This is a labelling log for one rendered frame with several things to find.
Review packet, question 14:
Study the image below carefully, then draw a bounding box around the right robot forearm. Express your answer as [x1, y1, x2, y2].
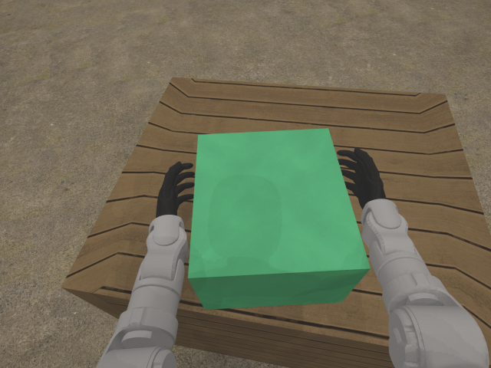
[361, 199, 489, 367]

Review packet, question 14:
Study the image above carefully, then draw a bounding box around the left robot forearm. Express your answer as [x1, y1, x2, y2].
[96, 215, 189, 368]

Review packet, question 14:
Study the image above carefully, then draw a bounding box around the robot left hand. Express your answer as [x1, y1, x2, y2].
[156, 162, 195, 218]

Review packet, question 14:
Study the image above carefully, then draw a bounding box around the robot right upper arm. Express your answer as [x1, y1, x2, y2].
[389, 305, 489, 368]

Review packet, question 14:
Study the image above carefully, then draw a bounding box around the robot right hand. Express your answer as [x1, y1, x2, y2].
[337, 148, 387, 209]

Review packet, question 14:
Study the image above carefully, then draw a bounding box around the pedestal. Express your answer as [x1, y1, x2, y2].
[61, 77, 491, 368]

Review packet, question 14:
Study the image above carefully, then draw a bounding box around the robot left upper arm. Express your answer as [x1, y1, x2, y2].
[97, 347, 177, 368]

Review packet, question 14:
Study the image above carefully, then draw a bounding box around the carton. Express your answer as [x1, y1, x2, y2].
[188, 128, 371, 310]

